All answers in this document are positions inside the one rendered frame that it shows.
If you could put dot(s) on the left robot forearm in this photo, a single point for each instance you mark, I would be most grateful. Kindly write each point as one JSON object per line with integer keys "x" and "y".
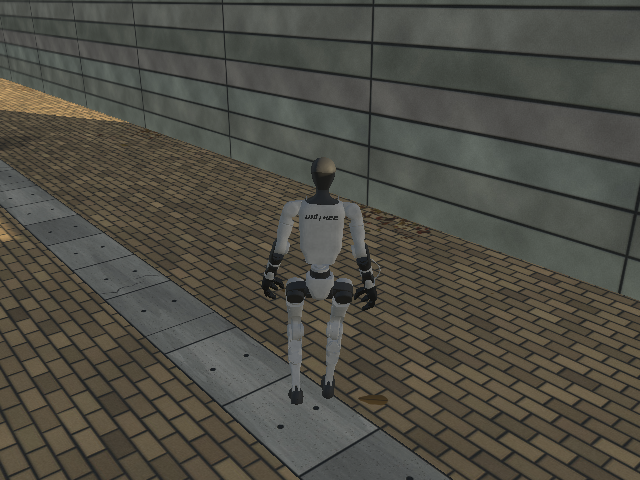
{"x": 273, "y": 263}

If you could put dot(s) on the robot left upper arm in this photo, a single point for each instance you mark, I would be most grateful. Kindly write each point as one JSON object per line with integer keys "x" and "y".
{"x": 290, "y": 209}

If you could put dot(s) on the robot left hand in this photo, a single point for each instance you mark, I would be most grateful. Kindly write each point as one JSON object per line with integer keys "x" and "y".
{"x": 266, "y": 283}

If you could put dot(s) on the right robot forearm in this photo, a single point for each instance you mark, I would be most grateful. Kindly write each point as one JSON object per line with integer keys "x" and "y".
{"x": 365, "y": 269}

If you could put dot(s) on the humanoid robot torso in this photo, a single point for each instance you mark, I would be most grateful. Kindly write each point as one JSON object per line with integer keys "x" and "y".
{"x": 321, "y": 233}

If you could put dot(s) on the left robot foot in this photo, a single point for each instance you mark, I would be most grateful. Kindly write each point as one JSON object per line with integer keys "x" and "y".
{"x": 296, "y": 396}

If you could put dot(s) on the robot right hand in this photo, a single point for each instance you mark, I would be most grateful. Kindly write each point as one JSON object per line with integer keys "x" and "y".
{"x": 371, "y": 294}

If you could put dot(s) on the robot right upper arm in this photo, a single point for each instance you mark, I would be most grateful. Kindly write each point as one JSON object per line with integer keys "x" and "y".
{"x": 353, "y": 212}

